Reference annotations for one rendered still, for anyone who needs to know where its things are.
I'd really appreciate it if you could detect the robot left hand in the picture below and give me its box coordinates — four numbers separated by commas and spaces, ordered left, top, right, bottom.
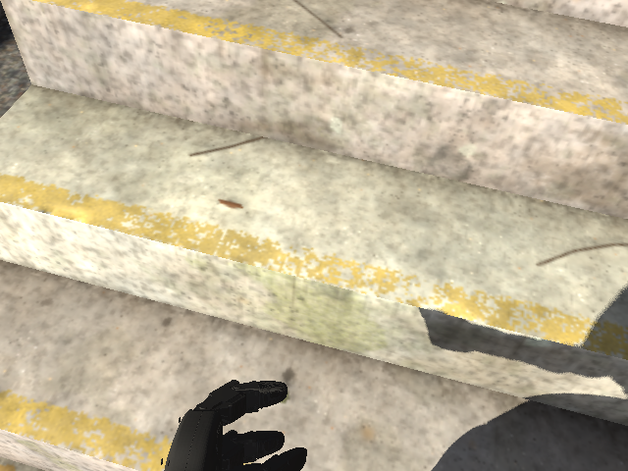
161, 380, 307, 471

